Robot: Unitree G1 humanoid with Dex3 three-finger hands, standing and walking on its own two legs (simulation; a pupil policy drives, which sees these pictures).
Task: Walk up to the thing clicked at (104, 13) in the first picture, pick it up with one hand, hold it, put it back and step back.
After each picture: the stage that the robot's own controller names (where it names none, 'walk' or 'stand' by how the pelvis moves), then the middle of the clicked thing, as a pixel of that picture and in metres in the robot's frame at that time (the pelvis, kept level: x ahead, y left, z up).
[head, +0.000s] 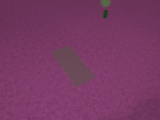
stand; (105, 14) +2.26 -0.42 -0.72
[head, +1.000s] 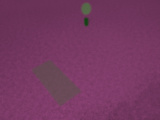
walk; (86, 22) +2.15 +0.03 -0.70
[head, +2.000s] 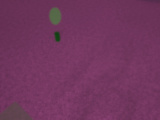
walk; (57, 36) +1.58 +0.32 -0.72
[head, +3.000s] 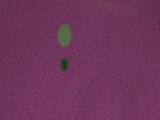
walk; (64, 65) +1.13 +0.21 -0.71
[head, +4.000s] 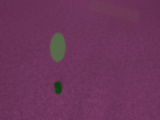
walk; (58, 88) +0.80 +0.18 -0.70
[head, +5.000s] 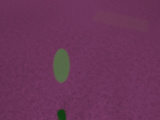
walk; (61, 116) +0.57 +0.17 -0.70
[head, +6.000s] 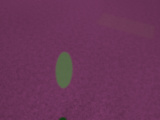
stand; out of the picture +0.51 +0.13 -0.72
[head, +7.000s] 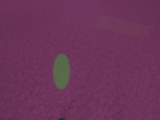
stand; out of the picture +0.53 +0.15 -0.73
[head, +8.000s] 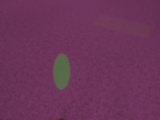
stand; out of the picture +0.52 +0.15 -0.73
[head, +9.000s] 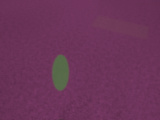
stand; out of the picture +0.51 +0.15 -0.73
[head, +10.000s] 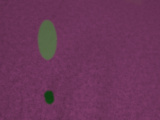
go down; (49, 97) +0.53 +0.17 -0.64
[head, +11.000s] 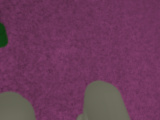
go down; out of the picture +0.57 +0.26 -0.28
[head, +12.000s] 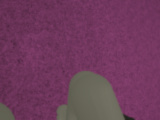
close in; out of the picture +0.55 +0.30 -0.24
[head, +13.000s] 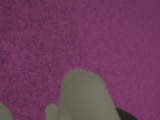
close; out of the picture +0.54 +0.32 -0.24
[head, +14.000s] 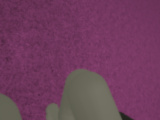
lift; out of the picture +0.55 +0.31 -0.24
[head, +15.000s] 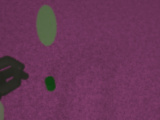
hold; (50, 84) +0.57 +0.17 -0.53
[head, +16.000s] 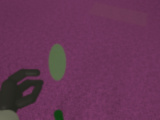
close; (58, 116) +0.52 +0.16 -0.67
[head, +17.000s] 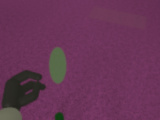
hold; (59, 119) +0.52 +0.16 -0.68
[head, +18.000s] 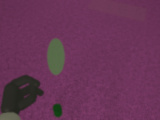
crouch; (57, 110) +0.54 +0.16 -0.67
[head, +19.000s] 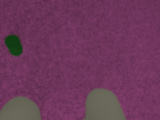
crouch; (14, 45) +0.59 +0.22 -0.35
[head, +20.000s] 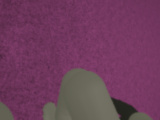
lower; out of the picture +0.54 +0.32 -0.25
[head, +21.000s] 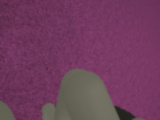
lower; out of the picture +0.54 +0.32 -0.24
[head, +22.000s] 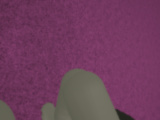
lower; out of the picture +0.55 +0.32 -0.25
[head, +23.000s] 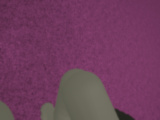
lower; out of the picture +0.55 +0.33 -0.25
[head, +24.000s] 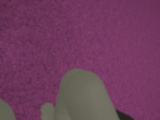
loosen; out of the picture +0.55 +0.33 -0.25
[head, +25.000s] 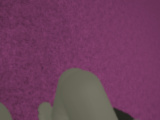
withdraw; out of the picture +0.55 +0.33 -0.25
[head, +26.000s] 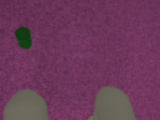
walk; (24, 38) +0.59 +0.24 -0.32
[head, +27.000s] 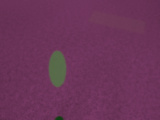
stand; out of the picture +0.52 +0.14 -0.66
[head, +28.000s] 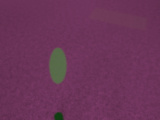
stand; (59, 119) +0.53 +0.16 -0.67
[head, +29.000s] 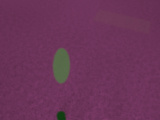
stand; (61, 118) +0.54 +0.15 -0.68
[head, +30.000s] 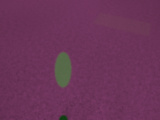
walk; out of the picture +0.54 +0.15 -0.72
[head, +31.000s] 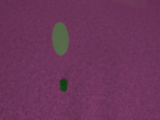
walk; (63, 85) +0.70 +0.12 -0.70
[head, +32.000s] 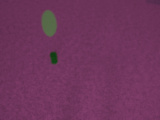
walk; (53, 58) +1.01 +0.26 -0.69
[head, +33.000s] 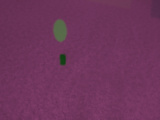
stand; (62, 59) +1.16 +0.18 -0.71
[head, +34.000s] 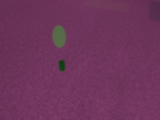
stand; (61, 65) +1.14 +0.20 -0.73
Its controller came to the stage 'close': yes
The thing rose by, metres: 0.01
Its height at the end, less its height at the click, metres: +0.00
